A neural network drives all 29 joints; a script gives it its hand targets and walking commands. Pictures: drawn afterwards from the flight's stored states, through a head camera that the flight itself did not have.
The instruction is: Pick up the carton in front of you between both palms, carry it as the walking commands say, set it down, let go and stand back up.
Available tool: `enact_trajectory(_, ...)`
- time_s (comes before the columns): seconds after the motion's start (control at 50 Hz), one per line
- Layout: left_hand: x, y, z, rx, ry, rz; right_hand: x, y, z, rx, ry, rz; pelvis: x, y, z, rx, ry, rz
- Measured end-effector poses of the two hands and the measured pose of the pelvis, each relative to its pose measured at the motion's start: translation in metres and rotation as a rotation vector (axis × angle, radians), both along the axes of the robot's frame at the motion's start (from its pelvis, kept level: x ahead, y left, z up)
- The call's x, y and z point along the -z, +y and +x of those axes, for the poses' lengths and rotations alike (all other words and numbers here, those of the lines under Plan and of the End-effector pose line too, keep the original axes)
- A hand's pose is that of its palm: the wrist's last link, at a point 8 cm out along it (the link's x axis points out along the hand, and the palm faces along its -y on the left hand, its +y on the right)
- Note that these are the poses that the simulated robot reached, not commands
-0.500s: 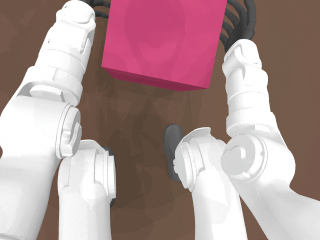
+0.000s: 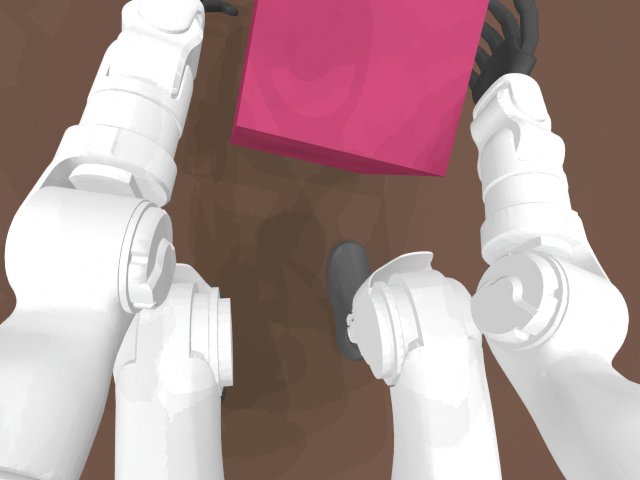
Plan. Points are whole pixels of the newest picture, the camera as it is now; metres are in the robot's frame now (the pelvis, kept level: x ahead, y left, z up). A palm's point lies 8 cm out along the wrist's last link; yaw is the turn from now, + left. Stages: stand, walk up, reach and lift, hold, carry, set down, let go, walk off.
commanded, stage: set down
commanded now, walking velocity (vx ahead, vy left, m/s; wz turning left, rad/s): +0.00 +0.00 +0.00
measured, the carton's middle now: (334, 74) +0.52 -0.05 -0.25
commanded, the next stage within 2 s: let go in 1.38 s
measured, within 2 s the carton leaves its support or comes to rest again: neither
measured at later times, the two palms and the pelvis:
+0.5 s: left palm out of the picture +0.58 +0.15 -0.14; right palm (509, 108) +0.48 -0.21 -0.13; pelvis +0.00 -0.01 +0.01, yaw +0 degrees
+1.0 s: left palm out of the picture +0.58 +0.17 +0.02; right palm out of the picture +0.47 -0.20 +0.02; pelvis +0.01 -0.01 +0.13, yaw +3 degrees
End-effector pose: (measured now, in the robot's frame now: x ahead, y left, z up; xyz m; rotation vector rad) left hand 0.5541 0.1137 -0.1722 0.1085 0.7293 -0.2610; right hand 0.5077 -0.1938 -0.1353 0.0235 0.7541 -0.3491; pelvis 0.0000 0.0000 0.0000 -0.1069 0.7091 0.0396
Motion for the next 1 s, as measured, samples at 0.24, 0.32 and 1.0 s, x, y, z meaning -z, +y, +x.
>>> enact_trajectory(0.24,0.031,0.042,-0.006,-0.077,0.002,0.11,0.027,-0.016,-0.026,0.02,0.083,-0.038,-0.002,-0.004,0.001,-0.004,-0.022,-0.006)
enact_trajectory(0.32,0.023,0.056,0.0,-0.092,-0.019,0.119,0.031,-0.024,-0.031,0.019,0.072,-0.042,-0.003,-0.007,0.002,-0.01,-0.015,0.003)
enact_trajectory(1.0,-0.19,0.057,0.027,-0.092,-0.086,0.11,-0.156,-0.007,-0.038,0.052,-0.103,-0.012,-0.131,-0.013,0.014,-0.002,0.105,0.042)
